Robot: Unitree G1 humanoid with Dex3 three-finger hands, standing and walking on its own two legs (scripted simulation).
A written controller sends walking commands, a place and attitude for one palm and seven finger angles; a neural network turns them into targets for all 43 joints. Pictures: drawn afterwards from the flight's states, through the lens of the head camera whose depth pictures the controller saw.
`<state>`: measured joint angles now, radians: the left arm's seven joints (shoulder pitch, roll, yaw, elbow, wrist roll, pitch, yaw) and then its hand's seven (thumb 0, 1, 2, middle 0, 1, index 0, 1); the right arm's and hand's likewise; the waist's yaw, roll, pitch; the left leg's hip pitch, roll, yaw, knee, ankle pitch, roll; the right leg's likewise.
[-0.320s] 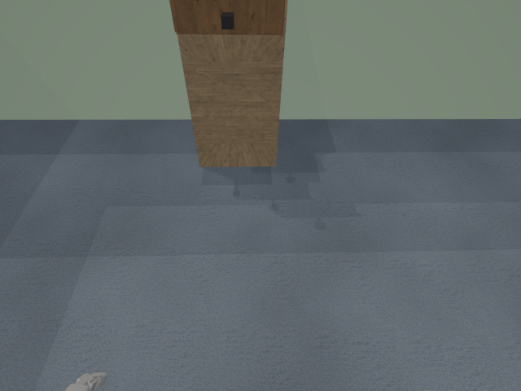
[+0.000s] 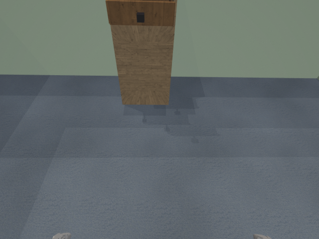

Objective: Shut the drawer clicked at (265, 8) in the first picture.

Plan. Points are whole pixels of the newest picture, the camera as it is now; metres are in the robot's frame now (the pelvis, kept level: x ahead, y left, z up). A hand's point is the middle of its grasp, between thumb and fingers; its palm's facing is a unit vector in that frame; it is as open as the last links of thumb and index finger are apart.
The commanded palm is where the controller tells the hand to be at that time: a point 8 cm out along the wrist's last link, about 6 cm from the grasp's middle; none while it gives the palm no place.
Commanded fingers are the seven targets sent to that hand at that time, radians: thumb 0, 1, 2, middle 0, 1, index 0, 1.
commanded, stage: stand and wait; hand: left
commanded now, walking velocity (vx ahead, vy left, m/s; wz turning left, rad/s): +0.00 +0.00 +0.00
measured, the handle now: (140, 16) +1.20 +0.19 +0.08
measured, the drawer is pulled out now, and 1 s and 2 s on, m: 0.15 0.15 0.15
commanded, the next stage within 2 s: look at it before walking up in 0.50 s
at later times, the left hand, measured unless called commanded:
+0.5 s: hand out of the picture +0.05 +0.24 -0.15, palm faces -0.04 -0.94 -0.33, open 7.4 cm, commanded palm none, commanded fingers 0.00 0.90 0.90 -0.20 -0.30 -0.20 -0.30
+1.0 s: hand out of the picture +0.05 +0.24 -0.15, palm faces -0.04 -0.94 -0.33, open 7.4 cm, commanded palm none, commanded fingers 0.00 0.90 0.90 -0.20 -0.30 -0.20 -0.30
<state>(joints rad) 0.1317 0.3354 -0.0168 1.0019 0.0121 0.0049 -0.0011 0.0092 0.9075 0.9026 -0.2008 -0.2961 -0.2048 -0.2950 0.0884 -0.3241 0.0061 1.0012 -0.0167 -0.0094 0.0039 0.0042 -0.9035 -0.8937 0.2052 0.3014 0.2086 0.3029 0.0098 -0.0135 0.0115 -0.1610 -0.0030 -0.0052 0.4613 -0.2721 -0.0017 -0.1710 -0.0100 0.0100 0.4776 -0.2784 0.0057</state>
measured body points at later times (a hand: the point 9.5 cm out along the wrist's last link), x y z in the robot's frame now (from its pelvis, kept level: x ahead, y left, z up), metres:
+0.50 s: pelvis -0.02 +0.00 +0.00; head -0.02 +0.00 +0.45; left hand +0.06 +0.29 -0.13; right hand +0.05 -0.30 -0.13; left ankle -0.01 +0.12 -0.74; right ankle -0.01 -0.12 -0.74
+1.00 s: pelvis -0.02 +0.00 +0.01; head -0.02 +0.00 +0.46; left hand +0.05 +0.29 -0.13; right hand +0.05 -0.30 -0.13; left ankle -0.01 +0.12 -0.74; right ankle -0.01 -0.12 -0.74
